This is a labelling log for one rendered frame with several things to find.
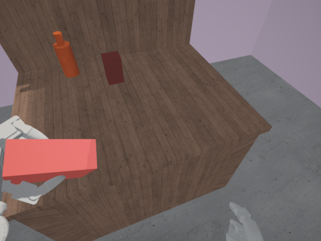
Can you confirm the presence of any right robot hand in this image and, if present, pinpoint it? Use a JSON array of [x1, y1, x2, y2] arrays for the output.
[[226, 202, 264, 241]]

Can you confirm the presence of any left robot hand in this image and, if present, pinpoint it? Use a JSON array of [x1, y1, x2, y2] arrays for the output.
[[0, 115, 66, 205]]

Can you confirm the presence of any table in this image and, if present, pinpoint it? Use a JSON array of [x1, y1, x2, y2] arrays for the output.
[[0, 0, 272, 241]]

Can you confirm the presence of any sponge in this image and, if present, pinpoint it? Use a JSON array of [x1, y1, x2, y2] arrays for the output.
[[2, 139, 97, 184]]

